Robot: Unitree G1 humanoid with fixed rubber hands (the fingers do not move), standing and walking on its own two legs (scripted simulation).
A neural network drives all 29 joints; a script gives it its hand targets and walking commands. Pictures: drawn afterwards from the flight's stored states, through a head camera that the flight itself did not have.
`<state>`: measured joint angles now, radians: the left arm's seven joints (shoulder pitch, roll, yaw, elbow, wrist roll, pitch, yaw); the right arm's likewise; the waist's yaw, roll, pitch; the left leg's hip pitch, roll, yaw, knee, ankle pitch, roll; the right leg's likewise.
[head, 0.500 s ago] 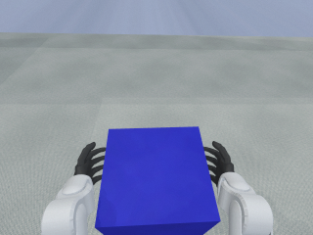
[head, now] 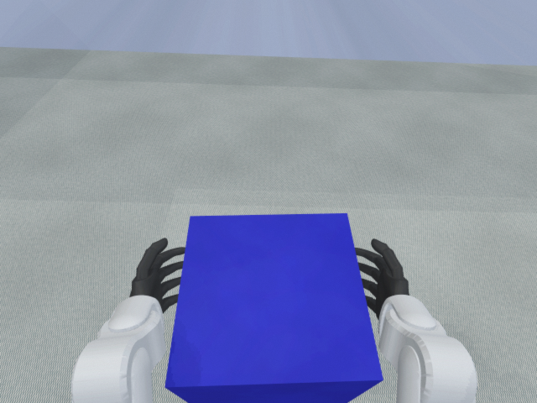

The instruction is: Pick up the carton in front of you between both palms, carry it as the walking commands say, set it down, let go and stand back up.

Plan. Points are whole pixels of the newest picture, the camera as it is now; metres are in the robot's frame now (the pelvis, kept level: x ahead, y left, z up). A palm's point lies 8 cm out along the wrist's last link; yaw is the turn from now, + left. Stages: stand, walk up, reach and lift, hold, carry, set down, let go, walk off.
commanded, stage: carry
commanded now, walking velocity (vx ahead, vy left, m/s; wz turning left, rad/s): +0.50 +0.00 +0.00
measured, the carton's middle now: (270, 320) +0.24 +0.00 +0.02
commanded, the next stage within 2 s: none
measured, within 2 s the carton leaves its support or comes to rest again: neither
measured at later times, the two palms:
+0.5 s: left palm (194, 144) +0.55 +0.14 +0.11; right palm (348, 147) +0.55 -0.16 +0.11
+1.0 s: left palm (197, 103) +0.71 +0.16 +0.11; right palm (328, 105) +0.71 -0.14 +0.11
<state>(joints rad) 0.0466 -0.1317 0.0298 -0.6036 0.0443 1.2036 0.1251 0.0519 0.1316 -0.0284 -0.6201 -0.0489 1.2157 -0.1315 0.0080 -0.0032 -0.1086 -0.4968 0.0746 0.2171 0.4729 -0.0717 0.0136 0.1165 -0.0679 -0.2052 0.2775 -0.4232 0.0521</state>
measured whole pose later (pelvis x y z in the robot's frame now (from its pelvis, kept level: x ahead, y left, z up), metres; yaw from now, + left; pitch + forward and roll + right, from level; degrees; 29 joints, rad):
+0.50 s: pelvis +0.32 -0.01 +0.00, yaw +0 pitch +2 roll +0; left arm 0.05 -0.13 0.03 -0.62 0.05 1.20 0.12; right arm 0.05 0.13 -0.03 -0.61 -0.04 1.19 -0.12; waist 0.00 0.01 -0.08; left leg 0.05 0.08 0.21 0.42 -0.46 -0.04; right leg -0.45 -0.05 -0.22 0.43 0.02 -0.02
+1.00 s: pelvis +0.48 +0.01 +0.01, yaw +1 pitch +3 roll +0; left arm -0.01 -0.13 0.05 -0.47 0.09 1.21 0.11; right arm -0.01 0.13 -0.05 -0.46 -0.08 1.21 -0.12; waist -0.01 -0.01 -0.14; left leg -0.21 0.06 0.15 0.48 -0.31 -0.01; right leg -0.25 -0.07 -0.20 0.49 -0.29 0.00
